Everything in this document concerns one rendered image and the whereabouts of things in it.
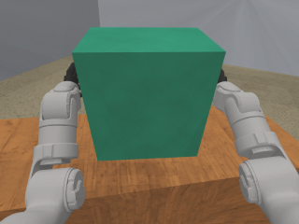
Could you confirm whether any robot left hand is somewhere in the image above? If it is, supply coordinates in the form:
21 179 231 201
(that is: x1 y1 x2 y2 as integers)
64 63 82 98

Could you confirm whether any right robot forearm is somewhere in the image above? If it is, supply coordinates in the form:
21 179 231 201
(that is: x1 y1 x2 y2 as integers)
212 81 299 181

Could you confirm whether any pedestal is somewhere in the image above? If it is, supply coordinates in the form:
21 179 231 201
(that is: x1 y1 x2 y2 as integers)
0 106 299 224

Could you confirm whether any robot right upper arm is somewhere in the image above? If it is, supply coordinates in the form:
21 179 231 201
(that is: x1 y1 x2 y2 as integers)
238 156 299 224

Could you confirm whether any left robot forearm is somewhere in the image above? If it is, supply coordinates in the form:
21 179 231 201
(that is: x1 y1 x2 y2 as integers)
24 81 81 208

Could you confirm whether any robot right hand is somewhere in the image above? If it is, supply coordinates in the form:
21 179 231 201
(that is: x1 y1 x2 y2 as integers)
217 69 227 84

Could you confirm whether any carton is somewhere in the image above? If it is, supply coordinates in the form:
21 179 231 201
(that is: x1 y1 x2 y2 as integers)
72 27 226 161

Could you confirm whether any robot left upper arm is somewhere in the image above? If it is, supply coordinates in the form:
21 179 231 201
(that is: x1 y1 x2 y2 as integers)
0 167 86 224

